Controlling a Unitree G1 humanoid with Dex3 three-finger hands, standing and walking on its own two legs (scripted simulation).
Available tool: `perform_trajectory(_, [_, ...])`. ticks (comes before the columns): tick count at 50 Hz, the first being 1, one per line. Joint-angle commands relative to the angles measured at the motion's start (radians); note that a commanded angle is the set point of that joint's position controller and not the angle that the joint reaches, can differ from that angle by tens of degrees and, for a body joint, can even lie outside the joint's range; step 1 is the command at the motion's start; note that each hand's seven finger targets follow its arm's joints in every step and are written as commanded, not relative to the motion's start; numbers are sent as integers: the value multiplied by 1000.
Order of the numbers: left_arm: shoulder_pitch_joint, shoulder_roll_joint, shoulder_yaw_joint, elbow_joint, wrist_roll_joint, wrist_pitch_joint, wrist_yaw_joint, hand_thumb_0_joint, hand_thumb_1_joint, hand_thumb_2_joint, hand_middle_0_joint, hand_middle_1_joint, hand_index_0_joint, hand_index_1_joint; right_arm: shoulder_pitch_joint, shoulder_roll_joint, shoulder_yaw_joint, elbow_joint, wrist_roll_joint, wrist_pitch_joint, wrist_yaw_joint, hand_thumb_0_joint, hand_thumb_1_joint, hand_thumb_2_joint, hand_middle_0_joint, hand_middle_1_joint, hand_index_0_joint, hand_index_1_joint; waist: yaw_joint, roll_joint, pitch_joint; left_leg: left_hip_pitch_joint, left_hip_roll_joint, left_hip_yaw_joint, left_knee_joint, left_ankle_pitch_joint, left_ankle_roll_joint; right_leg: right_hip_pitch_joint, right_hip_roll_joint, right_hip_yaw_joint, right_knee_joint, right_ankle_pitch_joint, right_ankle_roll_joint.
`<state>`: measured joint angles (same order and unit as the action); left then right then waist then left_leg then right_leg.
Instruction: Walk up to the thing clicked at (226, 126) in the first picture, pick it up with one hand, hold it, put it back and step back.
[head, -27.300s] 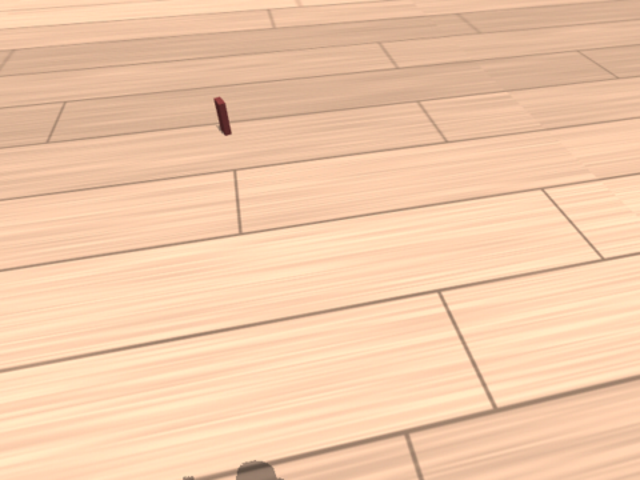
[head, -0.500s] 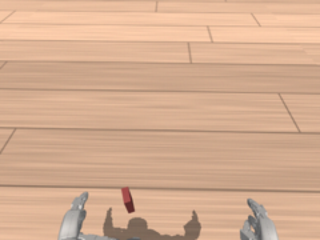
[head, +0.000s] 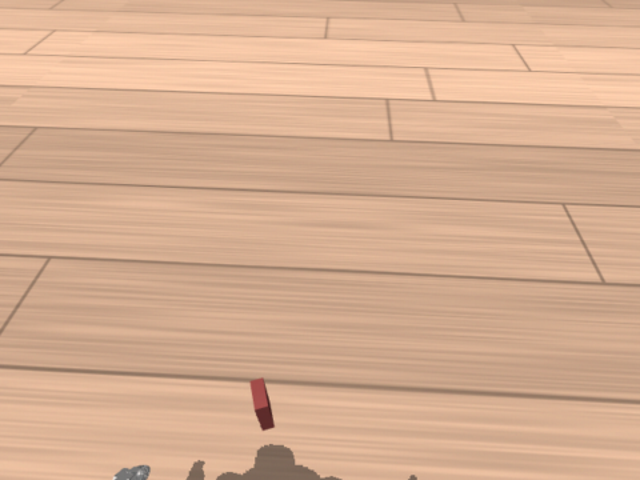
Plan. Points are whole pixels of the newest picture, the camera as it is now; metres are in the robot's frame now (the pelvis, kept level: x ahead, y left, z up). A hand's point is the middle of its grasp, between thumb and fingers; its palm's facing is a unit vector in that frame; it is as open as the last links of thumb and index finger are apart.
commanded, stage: stand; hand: left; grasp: from the side
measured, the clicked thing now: (262, 405) +0.41 +0.20 -0.66
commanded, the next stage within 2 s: step back in 1.84 s
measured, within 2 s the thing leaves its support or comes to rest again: neither
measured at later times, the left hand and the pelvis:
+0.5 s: hand out of the picture +0.02 +0.25 -0.14, palm faces +0.00 -0.94 -0.35, open 7.4 cm; pelvis -0.02 +0.00 +0.02, yaw +0 degrees
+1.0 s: hand out of the picture +0.06 +0.24 -0.13, palm faces -0.01 -0.94 -0.34, open 7.4 cm; pelvis +0.00 -0.01 +0.02, yaw +0 degrees
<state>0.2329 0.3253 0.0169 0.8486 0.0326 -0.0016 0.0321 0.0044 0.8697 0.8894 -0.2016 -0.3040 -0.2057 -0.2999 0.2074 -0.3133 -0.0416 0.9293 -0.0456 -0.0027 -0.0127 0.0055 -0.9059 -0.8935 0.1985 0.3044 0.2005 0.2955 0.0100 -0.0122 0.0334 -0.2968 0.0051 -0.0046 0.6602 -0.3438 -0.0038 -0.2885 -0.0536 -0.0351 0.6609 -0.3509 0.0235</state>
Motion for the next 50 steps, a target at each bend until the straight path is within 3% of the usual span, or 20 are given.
perform_trajectory(1, [-54,172,43,-12,-1,-36,10,0,900,900,-200,-300,-200,-301,-57,-165,-32,-38,8,-32,-11,0,-900,-900,200,300,200,300,2,10,-83,75,72,-88,-170,293,43,86,-64,82,-168,285,-64])
perform_trajectory(6, [-67,171,33,77,-9,-23,5,0,900,900,-200,-300,-200,-301,-82,-188,-24,27,12,-27,-13,0,-900,-900,200,300,200,300,11,57,-22,64,96,-117,-290,217,36,132,-54,67,-235,179,-46])
perform_trajectory(9, [-76,179,30,122,-7,-22,0,0,900,900,-200,-300,-200,-301,-81,-197,-22,59,13,-22,-11,0,-900,-900,200,300,200,300,8,66,25,33,95,-126,-361,61,31,140,-51,69,-273,124,-40])
perform_trajectory(12, [-86,187,30,155,-8,-28,-4,0,900,900,-200,-300,-200,-301,-78,-192,-20,83,17,-23,-8,0,-900,-900,200,300,200,300,3,26,11,75,92,-114,-359,122,27,151,-66,79,-303,142,-41])
perform_trajectory(16, [-98,188,26,189,-6,-33,-3,0,900,900,-200,-300,-200,-301,-89,-188,-19,106,20,-21,-4,0,-900,-900,200,300,200,300,0,8,2,103,90,-108,-365,130,25,150,-70,78,-340,120,-35])
perform_trajectory(19, [-98,190,24,209,-3,-30,-5,0,900,900,-200,-300,-200,-301,-94,-195,-21,119,20,-15,-2,0,-900,-900,200,300,200,300,-1,12,26,100,86,-110,-380,73,24,120,-65,79,-360,51,-30])
perform_trajectory(22, [-98,196,24,222,-7,-30,-7,0,900,900,-200,-300,-200,-301,-92,-195,-17,129,21,-16,-1,0,-900,-900,200,300,200,300,-2,27,12,107,92,-111,-386,71,24,129,-68,82,-361,85,-32])
perform_trajectory(24, [-100,203,26,232,-7,-28,-8,0,900,900,-200,-300,-200,-301,-94,-193,-16,135,20,-14,-1,0,-900,-900,200,300,200,300,0,29,23,89,91,-113,-397,32,22,124,-66,83,-365,53,-31])
perform_trajectory(30, [-114,210,25,244,-8,-32,-7,0,900,900,-200,-300,-200,-301,-94,-197,-10,145,24,-17,0,0,-900,-900,200,300,200,300,-6,16,-8,132,94,-100,-378,134,21,137,-77,92,-372,116,-33])
perform_trajectory(35, [-108,208,21,258,-11,-25,-11,0,900,900,-200,-300,-200,-301,-95,-203,-5,155,25,-12,-1,0,-900,-900,200,300,200,300,-1,32,44,77,94,-106,-409,48,19,127,-64,85,-373,64,-32])
perform_trajectory(43, [-129,208,21,260,-15,-35,-9,0,900,900,-200,-300,-200,-301,-103,-211,-2,161,27,-21,-2,0,-900,-900,200,300,200,300,-6,4,-31,167,108,-87,-368,267,23,166,-87,98,-372,240,-35])
perform_trajectory(50, [-137,207,23,264,-18,-30,-10,0,900,900,-200,-300,-200,-301,-114,-223,-1,170,28,-22,-6,0,-900,-900,200,300,200,300,-2,22,-43,174,114,-78,-381,292,16,197,-85,89,-369,283,-34])
